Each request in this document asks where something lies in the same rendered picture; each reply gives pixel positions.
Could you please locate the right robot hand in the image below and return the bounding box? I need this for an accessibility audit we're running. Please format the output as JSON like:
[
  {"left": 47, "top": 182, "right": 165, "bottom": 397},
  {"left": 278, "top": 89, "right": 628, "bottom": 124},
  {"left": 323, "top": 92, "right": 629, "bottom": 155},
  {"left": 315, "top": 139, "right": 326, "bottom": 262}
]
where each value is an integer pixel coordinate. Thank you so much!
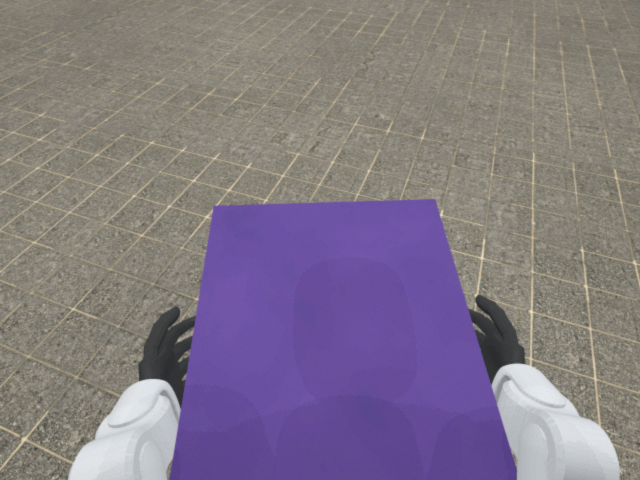
[{"left": 468, "top": 295, "right": 525, "bottom": 385}]

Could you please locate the left robot forearm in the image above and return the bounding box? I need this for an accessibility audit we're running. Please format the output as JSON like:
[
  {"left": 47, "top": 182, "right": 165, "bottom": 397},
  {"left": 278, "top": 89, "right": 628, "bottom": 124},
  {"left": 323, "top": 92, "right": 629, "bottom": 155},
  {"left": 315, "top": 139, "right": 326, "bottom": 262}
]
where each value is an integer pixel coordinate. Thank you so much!
[{"left": 68, "top": 379, "right": 181, "bottom": 480}]

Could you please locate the carton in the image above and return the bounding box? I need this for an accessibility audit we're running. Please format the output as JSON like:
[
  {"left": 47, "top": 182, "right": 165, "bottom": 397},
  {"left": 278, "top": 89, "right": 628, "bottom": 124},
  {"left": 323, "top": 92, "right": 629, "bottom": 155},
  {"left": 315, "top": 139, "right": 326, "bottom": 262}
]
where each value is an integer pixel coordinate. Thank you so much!
[{"left": 170, "top": 199, "right": 517, "bottom": 480}]

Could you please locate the left robot hand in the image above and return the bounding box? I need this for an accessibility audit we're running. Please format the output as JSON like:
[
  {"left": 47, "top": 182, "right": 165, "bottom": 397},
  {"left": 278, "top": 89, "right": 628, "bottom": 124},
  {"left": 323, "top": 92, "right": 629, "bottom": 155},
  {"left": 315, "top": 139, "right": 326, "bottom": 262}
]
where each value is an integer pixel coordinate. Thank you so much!
[{"left": 138, "top": 306, "right": 196, "bottom": 409}]

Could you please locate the right robot forearm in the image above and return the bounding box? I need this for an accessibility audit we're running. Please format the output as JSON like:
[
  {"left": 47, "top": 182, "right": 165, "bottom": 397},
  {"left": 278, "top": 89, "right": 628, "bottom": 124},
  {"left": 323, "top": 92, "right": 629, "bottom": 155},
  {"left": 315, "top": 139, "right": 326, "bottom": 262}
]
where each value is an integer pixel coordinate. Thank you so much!
[{"left": 491, "top": 364, "right": 620, "bottom": 480}]

